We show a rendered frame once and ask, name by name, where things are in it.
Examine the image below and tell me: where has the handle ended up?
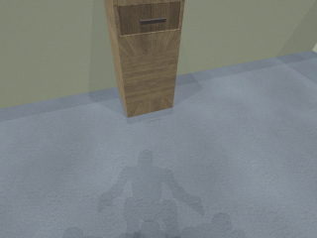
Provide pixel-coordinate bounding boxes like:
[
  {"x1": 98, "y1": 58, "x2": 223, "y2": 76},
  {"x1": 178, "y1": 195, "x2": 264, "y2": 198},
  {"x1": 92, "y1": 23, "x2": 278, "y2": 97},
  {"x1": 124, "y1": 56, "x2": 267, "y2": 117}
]
[{"x1": 139, "y1": 16, "x2": 166, "y2": 25}]

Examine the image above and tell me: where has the cabinet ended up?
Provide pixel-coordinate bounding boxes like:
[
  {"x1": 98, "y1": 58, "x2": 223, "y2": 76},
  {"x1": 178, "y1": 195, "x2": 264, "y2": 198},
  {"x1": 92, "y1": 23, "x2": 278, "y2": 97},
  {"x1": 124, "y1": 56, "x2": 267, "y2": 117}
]
[{"x1": 103, "y1": 0, "x2": 185, "y2": 118}]

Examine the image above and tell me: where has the drawer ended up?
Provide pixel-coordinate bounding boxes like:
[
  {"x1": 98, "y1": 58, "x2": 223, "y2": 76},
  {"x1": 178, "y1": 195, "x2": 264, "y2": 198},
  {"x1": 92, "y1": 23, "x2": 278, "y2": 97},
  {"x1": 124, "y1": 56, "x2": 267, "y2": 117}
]
[{"x1": 117, "y1": 0, "x2": 181, "y2": 36}]

